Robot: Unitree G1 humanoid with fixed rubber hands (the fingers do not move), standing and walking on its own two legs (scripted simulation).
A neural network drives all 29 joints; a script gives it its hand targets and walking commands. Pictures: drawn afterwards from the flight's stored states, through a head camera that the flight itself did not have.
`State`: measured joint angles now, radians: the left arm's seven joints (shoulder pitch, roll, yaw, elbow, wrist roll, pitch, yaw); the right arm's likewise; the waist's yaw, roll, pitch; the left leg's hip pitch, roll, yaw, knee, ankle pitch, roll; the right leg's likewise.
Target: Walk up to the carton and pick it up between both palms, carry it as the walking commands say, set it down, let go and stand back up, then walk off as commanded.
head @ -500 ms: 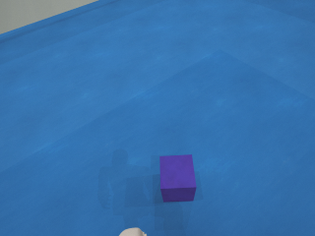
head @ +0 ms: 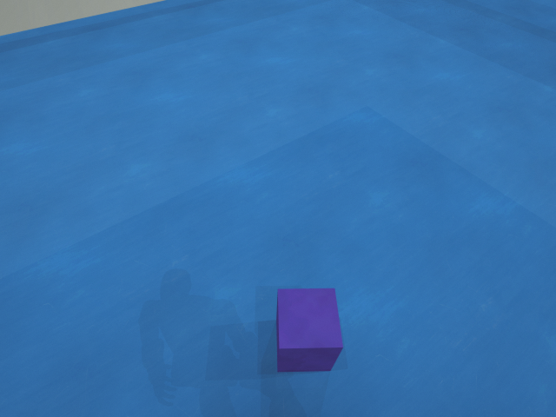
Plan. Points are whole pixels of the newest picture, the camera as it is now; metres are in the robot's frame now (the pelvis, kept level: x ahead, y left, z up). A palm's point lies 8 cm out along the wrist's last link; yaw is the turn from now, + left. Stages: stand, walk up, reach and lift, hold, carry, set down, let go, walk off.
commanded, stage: walk up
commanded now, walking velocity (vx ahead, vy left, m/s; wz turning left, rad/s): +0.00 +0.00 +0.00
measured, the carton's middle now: (305, 331) +0.45 -0.08 -0.65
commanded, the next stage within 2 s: stand in 0.14 s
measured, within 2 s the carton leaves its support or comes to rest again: neither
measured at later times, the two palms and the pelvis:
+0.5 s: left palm out of the picture -0.05 +0.19 -0.14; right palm out of the picture -0.01 -0.23 -0.15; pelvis +0.00 -0.02 +0.00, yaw +0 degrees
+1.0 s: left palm out of the picture -0.01 +0.15 -0.15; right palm out of the picture -0.01 -0.25 -0.15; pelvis +0.02 -0.05 +0.00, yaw +0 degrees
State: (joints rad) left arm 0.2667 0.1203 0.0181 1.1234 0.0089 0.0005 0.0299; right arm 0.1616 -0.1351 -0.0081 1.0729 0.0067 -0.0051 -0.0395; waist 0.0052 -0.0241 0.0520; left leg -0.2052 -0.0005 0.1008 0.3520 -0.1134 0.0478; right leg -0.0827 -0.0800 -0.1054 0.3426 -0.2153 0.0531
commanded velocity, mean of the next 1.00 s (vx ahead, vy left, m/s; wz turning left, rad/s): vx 0.00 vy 0.00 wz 0.00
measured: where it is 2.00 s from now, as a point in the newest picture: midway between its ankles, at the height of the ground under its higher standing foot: outside the picture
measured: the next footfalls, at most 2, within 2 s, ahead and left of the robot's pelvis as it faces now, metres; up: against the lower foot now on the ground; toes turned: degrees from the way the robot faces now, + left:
none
